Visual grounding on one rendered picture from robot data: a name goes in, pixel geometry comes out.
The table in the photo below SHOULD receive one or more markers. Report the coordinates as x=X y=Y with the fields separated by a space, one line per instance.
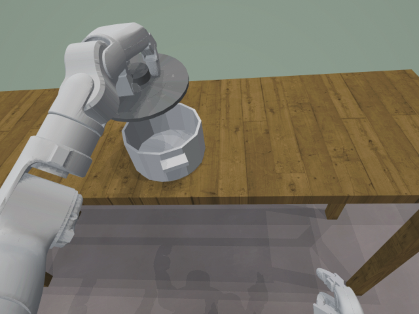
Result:
x=333 y=139

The left robot upper arm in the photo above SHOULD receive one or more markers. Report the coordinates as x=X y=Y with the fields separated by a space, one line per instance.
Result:
x=39 y=214

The knob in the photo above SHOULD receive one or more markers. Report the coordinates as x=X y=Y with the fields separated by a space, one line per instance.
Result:
x=140 y=71

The lid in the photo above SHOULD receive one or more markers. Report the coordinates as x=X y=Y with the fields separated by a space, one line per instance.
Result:
x=159 y=95

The robot right hand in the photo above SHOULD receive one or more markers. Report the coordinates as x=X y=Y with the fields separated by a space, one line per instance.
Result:
x=345 y=301

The left robot forearm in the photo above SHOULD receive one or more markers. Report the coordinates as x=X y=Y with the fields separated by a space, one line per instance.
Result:
x=86 y=101

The robot left hand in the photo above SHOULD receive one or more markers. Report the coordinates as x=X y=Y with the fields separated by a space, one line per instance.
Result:
x=134 y=39

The pot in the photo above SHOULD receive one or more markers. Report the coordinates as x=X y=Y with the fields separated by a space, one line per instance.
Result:
x=167 y=147

